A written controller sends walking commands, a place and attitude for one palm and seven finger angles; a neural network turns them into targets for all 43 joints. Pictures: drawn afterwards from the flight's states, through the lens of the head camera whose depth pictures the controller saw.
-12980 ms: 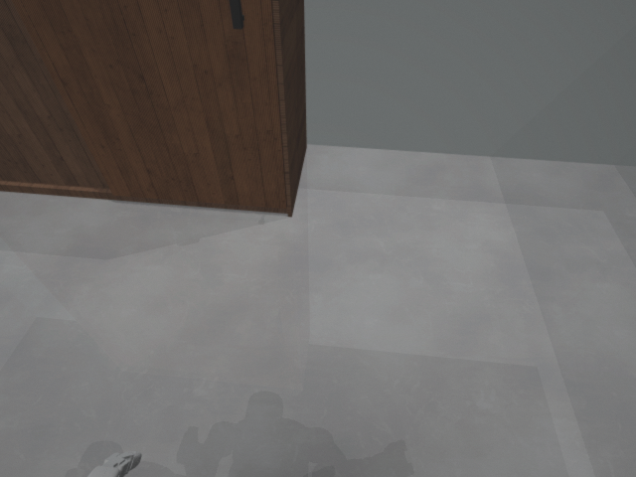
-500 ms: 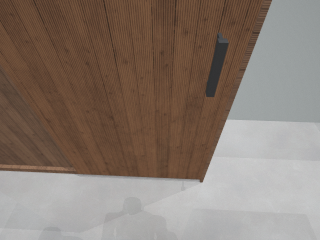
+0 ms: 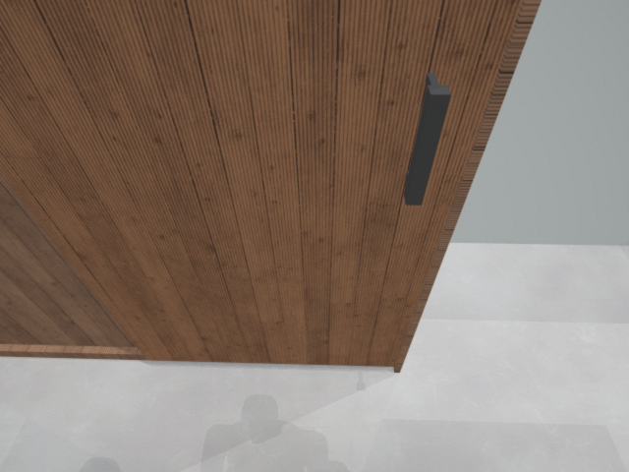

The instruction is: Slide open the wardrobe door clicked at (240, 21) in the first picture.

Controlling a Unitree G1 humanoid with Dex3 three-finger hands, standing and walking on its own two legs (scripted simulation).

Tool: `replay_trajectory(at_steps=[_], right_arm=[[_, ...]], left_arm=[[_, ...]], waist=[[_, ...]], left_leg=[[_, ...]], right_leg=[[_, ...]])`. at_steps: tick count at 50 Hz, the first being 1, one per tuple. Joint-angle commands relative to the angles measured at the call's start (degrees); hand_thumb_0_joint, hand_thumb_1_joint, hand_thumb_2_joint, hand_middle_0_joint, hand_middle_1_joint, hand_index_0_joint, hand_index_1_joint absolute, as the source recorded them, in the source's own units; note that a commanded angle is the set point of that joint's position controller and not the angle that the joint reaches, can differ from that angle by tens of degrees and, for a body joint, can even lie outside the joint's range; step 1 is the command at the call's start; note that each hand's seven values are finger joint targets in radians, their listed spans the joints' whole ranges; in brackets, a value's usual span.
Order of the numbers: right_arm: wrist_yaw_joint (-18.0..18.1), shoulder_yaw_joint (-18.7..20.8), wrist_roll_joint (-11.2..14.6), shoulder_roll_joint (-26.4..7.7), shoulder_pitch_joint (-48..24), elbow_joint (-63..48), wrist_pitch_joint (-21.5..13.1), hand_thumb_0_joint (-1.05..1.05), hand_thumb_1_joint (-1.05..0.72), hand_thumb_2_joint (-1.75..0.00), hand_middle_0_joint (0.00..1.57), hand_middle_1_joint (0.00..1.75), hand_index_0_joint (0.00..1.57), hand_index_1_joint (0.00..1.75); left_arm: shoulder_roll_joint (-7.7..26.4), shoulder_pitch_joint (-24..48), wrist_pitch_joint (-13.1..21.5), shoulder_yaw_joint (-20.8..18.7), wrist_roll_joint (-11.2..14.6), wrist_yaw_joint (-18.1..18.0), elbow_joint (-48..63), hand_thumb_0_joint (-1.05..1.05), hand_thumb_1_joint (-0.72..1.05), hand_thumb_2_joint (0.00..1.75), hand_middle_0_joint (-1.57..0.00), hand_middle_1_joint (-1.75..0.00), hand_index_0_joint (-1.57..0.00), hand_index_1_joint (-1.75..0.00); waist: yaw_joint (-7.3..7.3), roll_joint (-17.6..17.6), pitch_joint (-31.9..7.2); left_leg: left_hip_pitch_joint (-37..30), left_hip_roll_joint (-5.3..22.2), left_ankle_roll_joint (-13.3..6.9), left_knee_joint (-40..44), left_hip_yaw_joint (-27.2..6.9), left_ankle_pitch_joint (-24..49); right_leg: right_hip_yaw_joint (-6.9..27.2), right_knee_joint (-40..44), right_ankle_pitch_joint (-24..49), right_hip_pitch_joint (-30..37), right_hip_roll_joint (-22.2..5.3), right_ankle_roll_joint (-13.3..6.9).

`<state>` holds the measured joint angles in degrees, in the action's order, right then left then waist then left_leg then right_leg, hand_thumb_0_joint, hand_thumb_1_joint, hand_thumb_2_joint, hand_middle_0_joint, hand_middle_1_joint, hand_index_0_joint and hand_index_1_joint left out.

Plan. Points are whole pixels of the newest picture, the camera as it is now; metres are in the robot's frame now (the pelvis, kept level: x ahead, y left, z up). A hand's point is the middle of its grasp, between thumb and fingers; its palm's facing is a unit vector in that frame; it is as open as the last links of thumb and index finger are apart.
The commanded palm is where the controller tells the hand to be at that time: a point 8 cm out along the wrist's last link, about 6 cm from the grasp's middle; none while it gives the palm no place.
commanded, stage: shuffle to correct the standing spot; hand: right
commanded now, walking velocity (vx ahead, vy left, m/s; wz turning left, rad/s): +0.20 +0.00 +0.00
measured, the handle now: (421, 142) +0.54 -0.14 +0.15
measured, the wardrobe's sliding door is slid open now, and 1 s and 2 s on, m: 0.00 0.00 0.00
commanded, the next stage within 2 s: come to a stop and stand still in 0.02 s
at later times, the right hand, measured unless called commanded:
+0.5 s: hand out of the picture +0.16 -0.19 -0.18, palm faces +0.03 +0.96 -0.28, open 7.3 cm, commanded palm none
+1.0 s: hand out of the picture +0.09 -0.24 -0.17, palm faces +0.01 +0.96 -0.29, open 7.3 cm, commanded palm none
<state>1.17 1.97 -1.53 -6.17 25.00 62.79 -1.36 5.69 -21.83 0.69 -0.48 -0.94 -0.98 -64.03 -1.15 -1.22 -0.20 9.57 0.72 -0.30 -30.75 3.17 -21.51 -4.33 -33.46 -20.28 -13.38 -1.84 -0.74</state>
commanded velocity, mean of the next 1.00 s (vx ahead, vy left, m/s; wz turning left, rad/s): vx -0.06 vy -0.02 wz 0.00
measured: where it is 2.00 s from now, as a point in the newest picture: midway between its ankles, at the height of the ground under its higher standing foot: outside the picture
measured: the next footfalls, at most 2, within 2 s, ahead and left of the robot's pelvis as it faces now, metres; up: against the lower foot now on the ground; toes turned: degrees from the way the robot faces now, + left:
left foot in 0.42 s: +0.16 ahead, +0.09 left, +0.00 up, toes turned +6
right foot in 0.76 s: +0.11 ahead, -0.12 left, +0.00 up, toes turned -2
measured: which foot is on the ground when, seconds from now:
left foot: down 0.00-0.12, up 0.14-0.40, down 0.42-1.00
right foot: down 0.00-0.44, up 0.46-0.74, down 0.76-1.00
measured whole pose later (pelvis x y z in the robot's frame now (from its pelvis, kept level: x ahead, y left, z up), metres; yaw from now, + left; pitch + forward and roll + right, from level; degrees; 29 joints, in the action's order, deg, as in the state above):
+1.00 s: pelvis +0.06 -0.03 -0.02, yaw +3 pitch -3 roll -1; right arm 1.5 0.9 -2.1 -11.6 20.9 52.9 2.3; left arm 12.0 -11.4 -2.4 -1.7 -1.1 -0.7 -47.7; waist -1.8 1.7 -1.6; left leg 22.9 2.7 -0.5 -41.4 2.7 -16.1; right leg -7.0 -40.8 -22.6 -15.9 0.3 -2.5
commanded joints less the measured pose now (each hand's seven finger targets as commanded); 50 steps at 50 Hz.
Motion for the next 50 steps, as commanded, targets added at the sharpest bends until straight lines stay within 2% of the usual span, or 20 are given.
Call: replay_trajectory(at_steps=[1, 4, 5, 6, 8, 13, 19, 21, 22, 23, 25, 27, 35, 36, 37, 39, 40, 42, 46, 50], right_arm=[[0.6, 2.3, 0.1, -7.3, 8.7, 0.2, -1.3, 0.0, -0.9, -0.9, 0.2, 0.3, 0.2, 0.3], [0.6, 2.0, 0.1, -5.7, 5.3, -0.4, -1.3, 0.0, -0.9, -0.9, 0.2, 0.3, 0.2, 0.3], [0.3, 1.5, 0.3, -3.8, 2.8, -1.6, -1.5, 0.0, -0.9, -0.9, 0.2, 0.3, 0.2, 0.3], [0.4, 0.6, 0.4, -2.5, -2.7, -3.7, -2.0, 0.0, -0.9, -0.9, 0.2, 0.3, 0.2, 0.3], [0.9, 1.3, 0.3, -4.1, -6.1, -3.8, -1.6, 0.0, -0.9, -0.9, 0.2, 0.3, 0.2, 0.3], [0.3, 0.9, 0.3, -0.4, -5.1, -3.4, 0.9, 0.0, -0.9, -0.9, 0.2, 0.3, 0.2, 0.3], [0.7, 2.4, -0.2, -5.9, -1.6, -4.2, 1.0, 0.0, -0.9, -0.9, 0.2, 0.3, 0.2, 0.3], [1.3, 3.4, -0.7, -11.8, 1.1, -4.5, -0.1, 0.0, -0.9, -0.9, 0.2, 0.3, 0.2, 0.3], [1.5, 4.0, -0.2, -14.3, 3.2, -3.8, 0.0, 0.0, -0.9, -0.9, 0.2, 0.3, 0.2, 0.3], [1.7, 3.7, 0.1, -14.2, 1.7, -4.2, -0.2, 0.0, -0.9, -0.9, 0.2, 0.3, 0.2, 0.3], [2.1, 3.0, 0.0, -12.0, -5.9, -6.8, 0.9, 0.0, -0.9, -0.9, 0.2, 0.3, 0.2, 0.3], [2.5, 2.8, -0.1, -11.3, -10.5, -8.8, 1.4, 0.0, -0.9, -0.9, 0.2, 0.3, 0.2, 0.3], [1.4, 3.5, -0.8, -13.4, -11.0, -10.4, 2.1, 0.0, -0.9, -0.9, 0.2, 0.3, 0.2, 0.3], [2.5, 1.7, -0.4, -19.5, -13.8, -13.0, 1.4, 0.0, -0.9, -0.9, 0.2, 0.3, 0.2, 0.3], [2.6, 2.1, 0.2, -15.6, -14.2, -15.4, 2.4, 0.0, -0.9, -0.9, 0.2, 0.3, 0.2, 0.3], [1.5, 0.3, 0.7, -11.1, -12.7, -15.8, 3.1, 0.0, -0.9, -0.9, 0.2, 0.3, 0.2, 0.3], [0.8, 0.6, 0.9, -9.7, -9.0, -15.2, 3.0, 0.0, -0.9, -0.9, 0.2, 0.3, 0.2, 0.3], [0.5, 0.4, -0.4, -9.9, -7.7, -14.3, 3.9, 0.0, -0.9, -0.9, 0.2, 0.3, 0.2, 0.3], [0.3, 0.1, -0.7, -10.0, -2.5, -13.3, 2.7, 0.0, -0.9, -0.9, 0.2, 0.3, 0.2, 0.3], [1.2, 1.1, 0.1, -15.5, -9.0, -16.2, 0.6, 0.0, -0.9, -0.9, 0.2, 0.3, 0.2, 0.3]], left_arm=[[2.9, 1.7, 2.1, -0.9, -0.2, 0.3, 4.6, 0.0, 0.9, 0.9, -0.2, -0.3, -0.2, -0.3], [3.7, -4.1, 2.9, -1.0, 0.1, 0.0, 2.2, 0.0, 0.9, 0.9, -0.2, -0.3, -0.2, -0.3], [7.3, -11.7, 3.3, -2.0, -0.3, -0.7, -0.8, 0.0, 0.9, 0.9, -0.2, -0.3, -0.2, -0.3], [9.9, -19.9, 3.1, -2.3, -0.4, -1.4, -3.7, 0.0, 0.9, 0.9, -0.2, -0.3, -0.2, -0.3], [7.0, -18.7, 2.4, -0.6, -0.6, -2.4, -4.2, 0.0, 0.9, 0.9, -0.2, -0.3, -0.2, -0.3], [6.9, -4.7, 2.4, -0.6, -0.3, -2.7, 0.6, 0.0, 0.9, 0.9, -0.2, -0.3, -0.2, -0.3], [9.5, -1.3, 0.6, -3.2, 0.3, -2.3, 2.5, 0.0, 0.9, 0.9, -0.2, -0.3, -0.2, -0.3], [6.8, -4.2, 0.1, -3.6, 0.8, -1.7, 2.9, 0.0, 0.9, 0.9, -0.2, -0.3, -0.2, -0.3], [5.1, -5.5, 0.0, -3.7, 1.5, -1.5, 3.0, 0.0, 0.9, 0.9, -0.2, -0.3, -0.2, -0.3], [4.6, -3.8, -0.5, -3.6, 1.9, -1.7, 3.7, 0.0, 0.9, 0.9, -0.2, -0.3, -0.2, -0.3], [4.3, 0.9, -1.9, -3.5, 1.3, -1.2, 4.1, 0.0, 0.9, 0.9, -0.2, -0.3, -0.2, -0.3], [3.6, 1.5, -2.7, -3.1, 0.6, -0.7, 3.8, 0.0, 0.9, 0.9, -0.2, -0.3, -0.2, -0.3], [4.6, 1.8, -1.9, -2.5, 0.1, 0.1, 6.1, 0.0, 0.9, 0.9, -0.2, -0.3, -0.2, -0.3], [11.8, 3.2, -2.1, -3.1, -0.4, 0.9, 13.0, 0.0, 0.9, 0.9, -0.2, -0.3, -0.2, -0.3], [11.1, 3.4, -0.8, -4.6, -0.6, 0.5, 14.8, 0.0, 0.9, 0.9, -0.2, -0.3, -0.2, -0.3], [15.9, 11.5, -1.2, -5.1, -1.5, -0.5, 19.0, 0.0, 0.9, 0.9, -0.2, -0.3, -0.2, -0.3], [15.7, 14.7, -1.5, -5.1, -1.5, -0.7, 20.7, 0.0, 0.9, 0.9, -0.2, -0.3, -0.2, -0.3], [15.8, 17.0, -1.8, -4.6, -1.2, -0.1, 22.0, 0.0, 0.9, 0.9, -0.2, -0.3, -0.2, -0.3], [14.3, 14.5, -1.7, -3.2, -0.8, 0.2, 21.8, 0.0, 0.9, 0.9, -0.2, -0.3, -0.2, -0.3], [12.5, 5.6, -1.7, -3.0, 0.0, 0.2, 19.4, 0.0, 0.9, 0.9, -0.2, -0.3, -0.2, -0.3]], waist=[[-1.03, -7.7, 7.4], [2.95, -0.6, 4.6], [5.64, 10.0, 2.5], [8.59, 19.8, 3.3], [6.99, 10.0, 7.3], [0.84, 9.1, 8.3], [-2.61, 8.5, 3.4], [-2.96, -5.3, -4.4], [-3.6, -12.5, -9.9], [-3.41, -14.1, -10.1], [-2.23, -11.9, -3.8], [0.03, -5.7, -1.7], [0.35, -8.0, -2.9], [5.23, 4.0, -3.4], [4.81, 8.3, -11.9], [2.12, 19.8, -4.8], [-0.42, 13.1, -3.3], [-0.51, 14.1, 3.8], [-1.96, -1.7, 12.0], [3.96, -14.4, 3.4]], left_leg=[[-4.6, 12.7, -8.7, 11.6, -14.5, 7.6], [3.2, 7.6, -5.8, -0.1, -5.2, 20.2], [13.3, 2.5, -2.8, -13.7, 1.0, 17.6], [28.1, -1.2, -0.6, -26.4, 4.5, -6.9], [31.1, 2.5, -0.8, -34.7, -1.7, -11.2], [16.8, 3.0, 0.6, -17.6, 1.1, 2.5], [4.1, 1.1, -0.3, -0.9, 3.8, 18.4], [-8.3, 12.0, -4.6, -0.6, -6.9, 57.9], [-14.2, 22.5, -12.1, 0.6, -15.5, 78.4], [-12.1, 25.2, -15.5, 3.0, -16.3, 75.6], [-1.4, 21.4, -14.4, 6.7, -14.1, 54.8], [5.4, 19.0, -12.0, 8.4, -9.6, 43.5], [7.4, 15.9, -10.1, 11.7, -10.7, 15.9], [2.6, 15.5, -7.2, 3.8, -16.4, 16.2], [8.3, 12.2, -4.0, -0.9, -7.8, 0.3], [12.2, 1.2, 0.2, -11.3, 1.4, 0.4], [7.6, 1.2, 0.1, -14.1, 2.2, 2.4], [8.1, 0.4, 0.2, -15.8, 1.7, 4.1], [6.9, 1.4, 0.1, -4.6, -1.6, 5.0], [20.6, 12.2, -6.4, 15.4, -21.0, -14.4]], right_leg=[[-2.6, -3.1, -0.3, -12.3, -0.3, -0.5], [-1.3, 7.5, 9.1, 4.2, -1.8, -1.7], [8.9, 8.5, 24.8, 16.0, -9.2, -5.4], [20.2, 11.9, 49.0, 25.5, -19.0, -10.7], [16.3, 10.0, 69.5, 21.6, -20.6, -12.2], [3.2, 12.7, 59.8, 8.2, -11.3, -5.7], [2.7, 2.7, 53.9, 8.0, -10.5, -3.9], [-0.5, -13.4, 26.5, 0.1, -2.7, -0.3], [-0.8, -26.8, -10.5, -4.9, 4.4, 1.0], [4.9, -33.3, -17.2, -6.3, 3.4, 0.3], [6.6, -38.2, -13.7, -8.7, 1.2, 0.7], [6.0, -35.0, -10.2, -7.5, 0.6, 1.2], [0.6, -9.3, -4.5, -2.3, 1.4, 1.9], [6.8, 3.6, -4.4, -0.1, 1.3, 0.8], [4.1, 8.3, -2.4, 3.3, -0.2, 0.6], [13.5, 15.5, -5.2, -5.0, -8.9, -3.8], [9.2, 15.0, -5.6, -10.4, -8.7, -4.4], [10.9, 15.2, -13.0, -18.6, -7.9, -4.3], [8.6, 10.8, -13.5, -22.1, -6.2, -3.2], [3.7, -6.3, -2.3, -2.1, 1.3, -1.2]])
